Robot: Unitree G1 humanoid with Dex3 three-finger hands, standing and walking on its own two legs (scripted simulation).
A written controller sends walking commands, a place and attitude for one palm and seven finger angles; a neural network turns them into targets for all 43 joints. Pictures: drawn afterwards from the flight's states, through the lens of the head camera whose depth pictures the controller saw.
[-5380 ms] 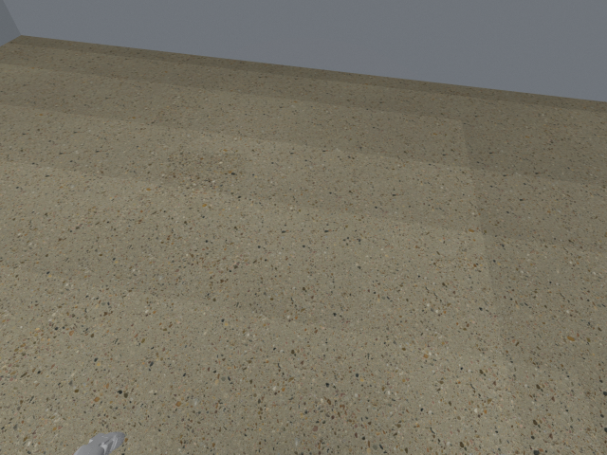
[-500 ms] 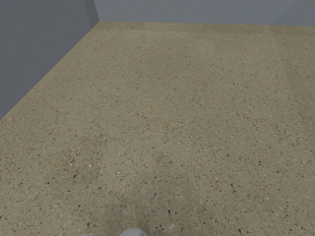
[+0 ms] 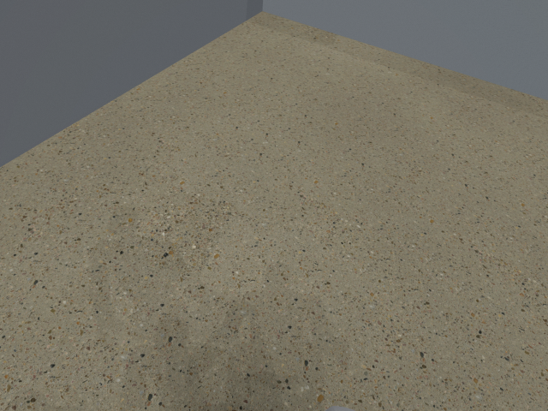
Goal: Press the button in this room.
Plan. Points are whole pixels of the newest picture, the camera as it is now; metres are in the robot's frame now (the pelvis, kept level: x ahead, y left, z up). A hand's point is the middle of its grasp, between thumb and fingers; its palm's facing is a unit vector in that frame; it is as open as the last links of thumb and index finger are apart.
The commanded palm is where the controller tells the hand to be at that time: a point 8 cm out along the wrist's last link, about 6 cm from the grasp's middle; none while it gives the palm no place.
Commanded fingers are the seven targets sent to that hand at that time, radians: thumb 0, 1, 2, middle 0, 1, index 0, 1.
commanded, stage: turn or walk to find it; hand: left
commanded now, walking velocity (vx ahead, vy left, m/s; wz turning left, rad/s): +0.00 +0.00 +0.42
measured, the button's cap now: out of the picture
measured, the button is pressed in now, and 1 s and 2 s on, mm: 0 0 0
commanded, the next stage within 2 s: none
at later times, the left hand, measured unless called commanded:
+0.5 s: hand out of the picture +0.04 +0.16 -0.14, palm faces +0.20 -0.94 -0.27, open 7.4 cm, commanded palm none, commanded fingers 0.00 0.90 0.90 -0.20 -0.30 -0.20 -0.30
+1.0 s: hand out of the picture -0.14 +0.20 -0.18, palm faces +0.46 -0.85 -0.24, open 7.4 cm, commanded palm none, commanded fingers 0.00 0.90 0.90 -0.20 -0.30 -0.20 -0.30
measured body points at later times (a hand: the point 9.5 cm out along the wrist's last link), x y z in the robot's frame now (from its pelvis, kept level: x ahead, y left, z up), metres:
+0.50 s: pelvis -0.03 -0.05 +0.00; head -0.01 -0.08 +0.45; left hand +0.02 +0.20 -0.12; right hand +0.02 -0.30 -0.17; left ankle -0.04 +0.08 -0.68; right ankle -0.02 -0.15 -0.74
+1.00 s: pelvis -0.07 -0.01 +0.00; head -0.06 +0.02 +0.44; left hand -0.16 +0.24 -0.16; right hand +0.13 -0.20 -0.13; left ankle -0.11 +0.08 -0.74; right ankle -0.03 -0.16 -0.67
